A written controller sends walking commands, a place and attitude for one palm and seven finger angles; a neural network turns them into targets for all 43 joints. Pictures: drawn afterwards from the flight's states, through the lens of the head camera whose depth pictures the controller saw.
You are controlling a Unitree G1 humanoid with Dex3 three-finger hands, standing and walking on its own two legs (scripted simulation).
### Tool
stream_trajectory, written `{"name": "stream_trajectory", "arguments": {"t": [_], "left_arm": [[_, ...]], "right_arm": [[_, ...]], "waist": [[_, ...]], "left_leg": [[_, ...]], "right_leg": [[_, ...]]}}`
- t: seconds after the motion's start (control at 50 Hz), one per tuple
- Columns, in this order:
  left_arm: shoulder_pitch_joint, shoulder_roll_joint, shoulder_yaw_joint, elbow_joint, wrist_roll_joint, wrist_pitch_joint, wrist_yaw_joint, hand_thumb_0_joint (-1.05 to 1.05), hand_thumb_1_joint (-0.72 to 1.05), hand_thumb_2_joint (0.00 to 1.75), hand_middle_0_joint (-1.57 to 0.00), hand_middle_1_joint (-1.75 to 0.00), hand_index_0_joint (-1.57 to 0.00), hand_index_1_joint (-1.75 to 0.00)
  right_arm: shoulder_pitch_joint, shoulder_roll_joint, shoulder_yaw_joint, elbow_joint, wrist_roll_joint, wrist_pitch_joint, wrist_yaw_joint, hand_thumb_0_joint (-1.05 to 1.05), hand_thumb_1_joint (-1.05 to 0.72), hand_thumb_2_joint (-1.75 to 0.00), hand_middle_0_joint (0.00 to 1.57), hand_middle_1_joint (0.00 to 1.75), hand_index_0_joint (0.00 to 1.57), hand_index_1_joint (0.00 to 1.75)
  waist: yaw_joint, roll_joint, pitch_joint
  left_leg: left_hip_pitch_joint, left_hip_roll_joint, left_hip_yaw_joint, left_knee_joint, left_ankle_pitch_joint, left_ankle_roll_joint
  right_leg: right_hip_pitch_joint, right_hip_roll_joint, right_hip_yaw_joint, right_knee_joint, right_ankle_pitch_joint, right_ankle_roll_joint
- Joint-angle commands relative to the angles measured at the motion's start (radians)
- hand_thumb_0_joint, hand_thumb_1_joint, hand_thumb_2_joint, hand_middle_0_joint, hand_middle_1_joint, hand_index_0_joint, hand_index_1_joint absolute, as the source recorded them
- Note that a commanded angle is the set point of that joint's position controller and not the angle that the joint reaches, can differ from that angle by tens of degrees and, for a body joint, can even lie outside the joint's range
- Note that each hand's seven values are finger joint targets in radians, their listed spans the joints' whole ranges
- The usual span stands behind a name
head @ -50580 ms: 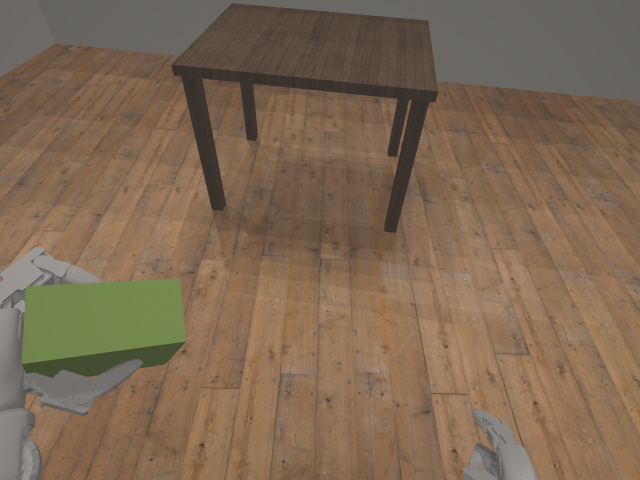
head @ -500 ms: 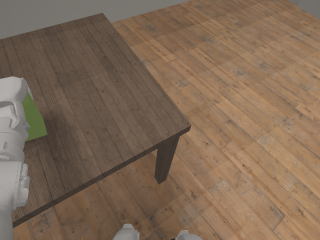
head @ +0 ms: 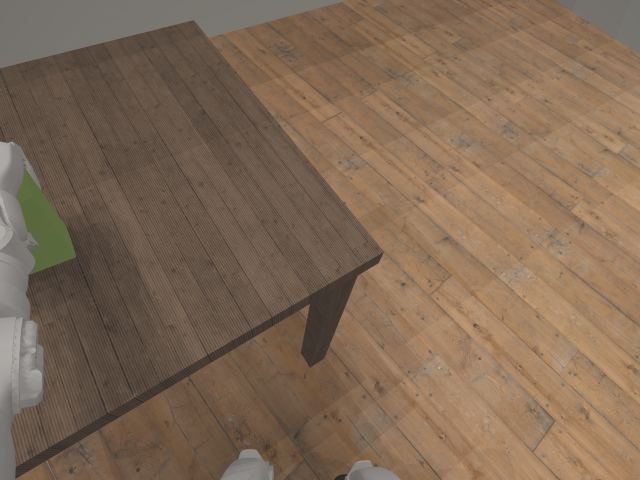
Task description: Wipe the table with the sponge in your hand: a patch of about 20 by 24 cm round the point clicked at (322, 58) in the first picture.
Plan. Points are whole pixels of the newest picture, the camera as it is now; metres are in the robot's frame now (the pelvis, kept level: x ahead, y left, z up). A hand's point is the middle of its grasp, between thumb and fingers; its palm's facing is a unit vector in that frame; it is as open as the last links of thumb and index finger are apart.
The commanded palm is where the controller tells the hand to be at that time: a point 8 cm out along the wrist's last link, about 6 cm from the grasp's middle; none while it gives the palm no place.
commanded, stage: slide back across to the first lane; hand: left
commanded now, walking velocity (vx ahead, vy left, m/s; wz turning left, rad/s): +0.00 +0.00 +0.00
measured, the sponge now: (16, 239) +0.43 +0.38 -0.01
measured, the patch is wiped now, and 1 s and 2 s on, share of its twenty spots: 0.95 0.95 1.00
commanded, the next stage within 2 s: wipe back along the first lane in 0.34 s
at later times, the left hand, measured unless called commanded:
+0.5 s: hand out of the picture +0.41 +0.43 +0.04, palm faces -0.15 -0.02 -0.99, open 10.0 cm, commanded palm +0.40 +0.41 +0.09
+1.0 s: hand out of the picture +0.37 +0.41 +0.03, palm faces -0.10 -0.01 -0.99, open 10.0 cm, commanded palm +0.35 +0.39 +0.07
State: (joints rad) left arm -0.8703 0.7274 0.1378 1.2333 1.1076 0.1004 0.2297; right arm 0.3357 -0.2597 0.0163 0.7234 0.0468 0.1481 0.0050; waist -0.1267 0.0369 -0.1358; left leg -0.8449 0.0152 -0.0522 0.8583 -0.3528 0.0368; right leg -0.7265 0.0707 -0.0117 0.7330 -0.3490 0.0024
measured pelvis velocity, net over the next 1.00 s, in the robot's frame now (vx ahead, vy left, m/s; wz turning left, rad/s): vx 0.02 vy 0.01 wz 0.03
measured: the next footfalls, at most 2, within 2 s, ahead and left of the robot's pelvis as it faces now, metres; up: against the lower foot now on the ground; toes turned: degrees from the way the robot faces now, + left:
none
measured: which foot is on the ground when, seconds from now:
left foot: down 0.00-1.00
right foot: down 0.00-1.00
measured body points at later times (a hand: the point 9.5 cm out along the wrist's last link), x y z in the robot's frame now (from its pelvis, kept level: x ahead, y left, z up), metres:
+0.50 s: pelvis +0.03 +0.01 +0.01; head +0.12 +0.04 +0.45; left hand +0.42 +0.43 +0.09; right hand +0.09 -0.28 -0.11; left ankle +0.02 +0.09 -0.70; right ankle -0.01 -0.13 -0.70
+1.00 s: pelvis +0.02 +0.01 +0.01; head +0.08 +0.04 +0.46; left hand +0.37 +0.41 +0.09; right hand +0.11 -0.25 -0.11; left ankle +0.02 +0.09 -0.70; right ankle -0.01 -0.13 -0.70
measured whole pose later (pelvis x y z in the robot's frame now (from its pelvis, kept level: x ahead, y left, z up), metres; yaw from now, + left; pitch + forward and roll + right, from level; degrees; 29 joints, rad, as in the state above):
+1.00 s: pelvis +0.02 +0.01 +0.01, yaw +2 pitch +14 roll -4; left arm -0.52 0.65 0.10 0.95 1.03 0.07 0.26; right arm 0.25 -0.27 -0.02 0.69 0.07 0.21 0.01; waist -0.03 0.04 -0.13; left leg -0.67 -0.02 -0.06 0.79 -0.36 0.06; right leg -0.54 0.04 -0.02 0.65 -0.36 0.00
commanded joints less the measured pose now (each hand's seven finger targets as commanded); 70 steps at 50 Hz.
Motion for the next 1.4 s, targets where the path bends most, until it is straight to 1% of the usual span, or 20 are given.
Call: {"name": "stream_trajectory", "arguments": {"t": [0.0,0.04,0.12,0.18,0.34,0.4,0.56,0.6,0.74,0.78,0.8,0.88,0.98,1.0,1.08,1.16,1.2,1.24,1.3,1.38], "left_arm": [[-0.261,0.413,0.051,-0.157,0.041,0.024,0.028,0.00,0.10,1.30,-1.20,-1.60,-1.20,-1.60],[-0.245,0.386,0.022,-0.143,0.053,0.031,0.026,0.00,0.10,1.30,-1.20,-1.60,-1.20,-1.60],[-0.225,0.420,0.060,-0.179,0.011,0.003,0.000,0.00,0.10,1.30,-1.20,-1.60,-1.20,-1.60],[-0.207,0.379,0.027,-0.202,0.013,-0.029,-0.022,0.00,0.10,1.30,-1.20,-1.60,-1.20,-1.60],[-0.115,0.435,0.099,-0.247,0.019,-0.102,-0.032,0.00,0.10,1.30,-1.20,-1.60,-1.20,-1.60],[-0.066,0.442,0.130,-0.287,0.009,-0.122,-0.025,0.00,0.10,1.30,-1.20,-1.60,-1.20,-1.60],[0.076,0.300,0.071,-0.291,-0.031,-0.106,-0.006,0.00,0.10,1.30,-1.20,-1.60,-1.20,-1.60],[0.091,0.300,0.085,-0.318,-0.044,-0.104,-0.006,0.00,0.10,1.30,-1.20,-1.60,-1.20,-1.60],[0.157,0.233,0.033,-0.327,-0.043,-0.065,-0.004,0.00,0.10,1.30,-1.20,-1.60,-1.20,-1.60],[0.189,0.200,0.017,-0.346,-0.049,-0.056,-0.004,0.00,0.10,1.30,-1.20,-1.60,-1.20,-1.60],[0.169,0.158,-0.012,-0.383,-0.064,-0.060,-0.010,0.00,0.10,1.30,-1.20,-1.60,-1.20,-1.60],[0.209,0.121,-0.035,-0.350,-0.069,-0.039,-0.005,0.00,0.10,1.30,-1.20,-1.60,-1.20,-1.60],[0.197,0.117,-0.040,-0.344,-0.066,-0.035,-0.003,0.00,0.10,1.30,-1.20,-1.60,-1.20,-1.60],[0.184,0.118,-0.033,-0.376,-0.069,-0.043,-0.006,0.00,0.10,1.30,-1.20,-1.60,-1.20,-1.60],[0.273,0.102,-0.034,-0.382,-0.071,-0.026,0.001,0.00,0.10,1.30,-1.20,-1.60,-1.20,-1.60],[0.306,0.030,-0.076,-0.438,-0.096,-0.009,0.002,0.00,0.10,1.30,-1.20,-1.60,-1.20,-1.60],[0.324,0.055,-0.041,-0.464,-0.110,0.000,0.001,0.00,0.10,1.30,-1.20,-1.60,-1.20,-1.60],[0.332,0.024,-0.074,-0.475,-0.115,0.015,0.000,0.00,0.10,1.30,-1.20,-1.60,-1.20,-1.60],[0.393,0.024,-0.053,-0.508,-0.120,0.027,-0.007,0.00,0.10,1.30,-1.20,-1.60,-1.20,-1.60],[0.475,-0.044,-0.105,-0.571,-0.120,0.047,-0.012,0.00,0.10,1.30,-1.20,-1.60,-1.20,-1.60]], "right_arm": [[0.077,-0.203,-0.067,-0.068,0.003,-0.004,-0.004,0.00,-0.90,-0.90,0.20,0.30,0.20,0.30],[0.078,-0.206,-0.070,-0.066,0.002,-0.001,-0.002,0.00,-0.90,-0.90,0.20,0.30,0.20,0.30],[0.081,-0.209,-0.077,-0.067,0.009,-0.002,-0.008,0.00,-0.90,-0.90,0.20,0.30,0.20,0.30],[0.085,-0.209,-0.083,-0.062,0.009,-0.004,-0.013,0.00,-0.90,-0.90,0.20,0.30,0.20,0.30],[0.072,-0.217,-0.092,-0.053,0.004,0.022,-0.016,0.00,-0.90,-0.90,0.20,0.30,0.20,0.30],[0.051,-0.212,-0.092,-0.067,0.005,0.029,-0.008,0.00,-0.90,-0.90,0.20,0.30,0.20,0.30],[0.034,-0.207,-0.110,-0.080,0.008,0.040,0.006,0.00,-0.90,-0.90,0.20,0.30,0.20,0.30],[0.013,-0.204,-0.107,-0.088,0.012,0.037,0.007,0.00,-0.90,-0.90,0.20,0.30,0.20,0.30],[-0.017,-0.201,-0.101,-0.097,0.016,0.043,0.010,0.00,-0.90,-0.90,0.20,0.30,0.20,0.30],[-0.030,-0.195,-0.102,-0.108,0.017,0.043,0.010,0.00,-0.90,-0.90,0.20,0.30,0.20,0.30],[-0.046,-0.187,-0.097,-0.118,0.021,0.038,0.008,0.00,-0.90,-0.90,0.20,0.30,0.20,0.30],[-0.050,-0.189,-0.097,-0.117,0.019,0.041,0.006,0.00,-0.90,-0.90,0.20,0.30,0.20,0.30],[-0.057,-0.187,-0.093,-0.122,0.020,0.037,-0.001,0.00,-0.90,-0.90,0.20,0.30,0.20,0.30],[-0.070,-0.184,-0.090,-0.127,0.021,0.033,-0.003,0.00,-0.90,-0.90,0.20,0.30,0.20,0.30],[-0.076,-0.183,-0.093,-0.132,0.022,0.035,0.001,0.00,-0.90,-0.90,0.20,0.30,0.20,0.30],[-0.097,-0.174,-0.095,-0.142,0.025,0.031,0.002,0.00,-0.90,-0.90,0.20,0.30,0.20,0.30],[-0.118,-0.176,-0.091,-0.149,0.027,0.028,-0.002,0.00,-0.90,-0.90,0.20,0.30,0.20,0.30],[-0.114,-0.175,-0.091,-0.146,0.028,0.028,-0.001,0.00,-0.90,-0.90,0.20,0.30,0.20,0.30],[-0.142,-0.172,-0.088,-0.160,0.029,0.022,-0.003,0.00,-0.90,-0.90,0.20,0.30,0.20,0.30],[-0.153,-0.166,-0.092,-0.170,0.030,0.018,0.005,0.00,-0.90,-0.90,0.20,0.30,0.20,0.30]], "waist": [[0.059,0.134,-0.358],[0.051,0.136,-0.316],[0.055,0.124,-0.345],[0.043,0.117,-0.340],[0.073,0.156,-0.325],[0.099,0.176,-0.369],[0.084,0.063,-0.356],[0.099,0.096,-0.352],[0.097,0.084,-0.273],[0.103,0.068,-0.268],[0.101,0.108,-0.265],[0.091,0.037,-0.211],[0.099,0.022,-0.211],[0.112,0.072,-0.225],[0.116,0.030,-0.224],[0.113,0.043,-0.211],[0.129,0.039,-0.211],[0.114,0.011,-0.191],[0.140,0.022,-0.198],[0.128,0.011,-0.183]], "left_leg": [[0.354,-0.017,-0.016,-0.112,0.289,0.017],[0.369,-0.015,-0.017,-0.117,0.284,0.014],[0.400,-0.014,-0.020,-0.118,0.319,0.020],[0.425,-0.010,-0.016,-0.114,0.349,0.022],[0.473,-0.011,-0.021,-0.095,0.492,0.010],[0.489,-0.011,-0.020,-0.087,0.578,0.006],[0.470,-0.013,-0.009,-0.082,0.558,0.019],[0.483,-0.009,-0.017,-0.097,0.586,0.015],[0.481,-0.011,-0.032,-0.132,0.480,0.011],[0.472,-0.016,-0.028,-0.142,0.446,0.015],[0.501,-0.009,-0.040,-0.153,0.478,0.008],[0.458,-0.015,-0.037,-0.170,0.348,0.015],[0.436,-0.021,-0.035,-0.187,0.284,0.017],[0.465,-0.012,-0.046,-0.195,0.316,0.009],[0.451,-0.017,-0.037,-0.190,0.307,0.012],[0.474,-0.013,-0.043,-0.200,0.315,0.009],[0.472,-0.009,-0.048,-0.212,0.309,0.009],[0.469,-0.011,-0.047,-0.217,0.287,0.011],[0.472,-0.010,-0.045,-0.227,0.331,0.011],[0.496,-0.011,-0.044,-0.219,0.370,0.008]], "right_leg": [[0.140,0.025,-0.035,-0.085,0.206,-0.066],[0.112,0.030,-0.044,-0.094,0.185,-0.067],[0.156,0.027,-0.034,-0.102,0.226,-0.065],[0.148,0.029,-0.035,-0.114,0.250,-0.065],[0.145,0.031,-0.040,-0.097,0.320,-0.075],[0.180,0.027,-0.035,-0.083,0.380,-0.078],[0.212,0.028,-0.038,-0.094,0.411,-0.064],[0.222,0.020,-0.038,-0.096,0.412,-0.069],[0.193,0.022,-0.052,-0.119,0.299,-0.074],[0.211,0.021,-0.050,-0.128,0.292,-0.076],[0.195,0.018,-0.052,-0.129,0.284,-0.078],[0.188,0.019,-0.052,-0.147,0.217,-0.075],[0.204,0.015,-0.048,-0.152,0.184,-0.078],[0.196,0.013,-0.048,-0.147,0.187,-0.084],[0.221,0.017,-0.046,-0.154,0.192,-0.082],[0.216,0.016,-0.053,-0.159,0.185,-0.081],[0.237,0.013,-0.046,-0.165,0.187,-0.083],[0.237,0.015,-0.053,-0.170,0.176,-0.078],[0.273,0.011,-0.047,-0.173,0.212,-0.084],[0.278,0.011,-0.049,-0.178,0.236,-0.078]]}}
